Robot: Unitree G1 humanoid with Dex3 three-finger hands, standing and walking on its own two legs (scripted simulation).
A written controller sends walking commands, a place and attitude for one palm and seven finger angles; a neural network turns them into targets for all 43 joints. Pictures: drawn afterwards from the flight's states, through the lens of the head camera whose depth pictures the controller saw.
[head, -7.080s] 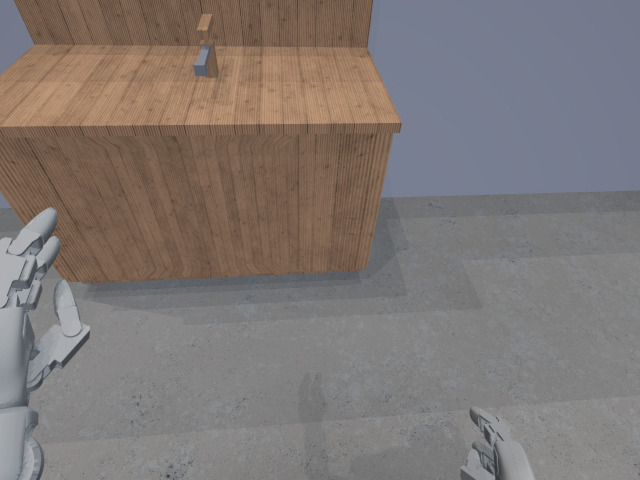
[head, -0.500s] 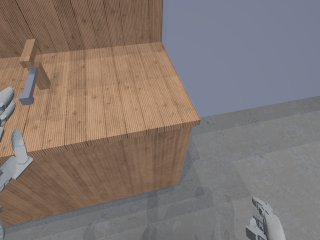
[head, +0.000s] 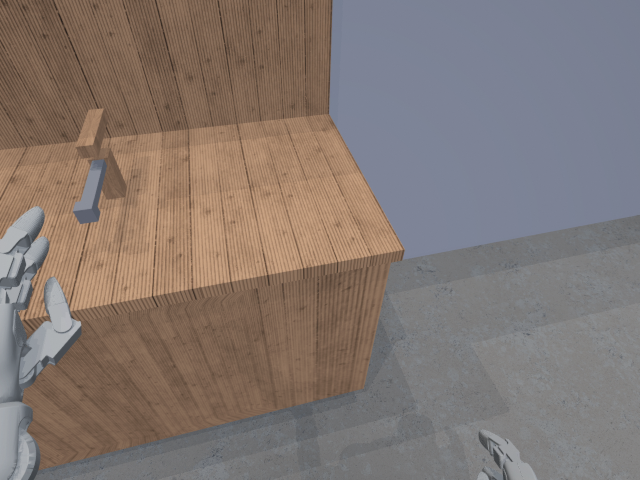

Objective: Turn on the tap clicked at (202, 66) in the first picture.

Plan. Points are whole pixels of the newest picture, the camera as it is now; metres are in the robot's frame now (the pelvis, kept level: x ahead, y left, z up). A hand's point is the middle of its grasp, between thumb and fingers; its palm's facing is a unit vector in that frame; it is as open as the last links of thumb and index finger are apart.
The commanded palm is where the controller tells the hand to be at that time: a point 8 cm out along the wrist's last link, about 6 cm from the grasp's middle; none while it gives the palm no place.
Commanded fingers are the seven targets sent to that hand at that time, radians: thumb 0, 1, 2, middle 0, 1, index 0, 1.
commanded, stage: come to a stop and stand still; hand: left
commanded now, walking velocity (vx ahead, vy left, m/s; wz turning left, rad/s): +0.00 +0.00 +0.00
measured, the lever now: (87, 211) +0.49 +0.42 +0.05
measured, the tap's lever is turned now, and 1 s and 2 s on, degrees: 0 0 0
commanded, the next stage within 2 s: look again from close up in 0.76 s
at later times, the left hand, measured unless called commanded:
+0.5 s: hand (72, 278) +0.27 +0.28 +0.16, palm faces +0.37 -0.82 -0.43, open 7.4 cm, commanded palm +0.20 +0.30 +0.18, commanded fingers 0.00 0.90 0.90 -0.20 -0.30 -0.20 -0.30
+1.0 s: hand (69, 286) +0.25 +0.27 +0.17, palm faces +0.37 -0.86 -0.35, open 7.4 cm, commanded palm +0.20 +0.31 +0.18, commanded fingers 0.00 0.90 0.90 -0.20 -0.30 -0.20 -0.30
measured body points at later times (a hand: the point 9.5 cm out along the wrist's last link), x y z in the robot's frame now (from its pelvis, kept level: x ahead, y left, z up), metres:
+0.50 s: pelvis +0.02 +0.03 +0.01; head +0.08 +0.05 +0.45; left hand +0.24 +0.32 +0.19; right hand +0.19 -0.19 -0.08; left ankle +0.07 +0.11 -0.73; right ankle +0.01 -0.11 -0.73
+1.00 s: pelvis +0.02 +0.03 +0.01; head +0.05 +0.05 +0.46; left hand +0.22 +0.32 +0.19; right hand +0.21 -0.20 -0.06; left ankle +0.07 +0.11 -0.73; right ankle +0.01 -0.11 -0.73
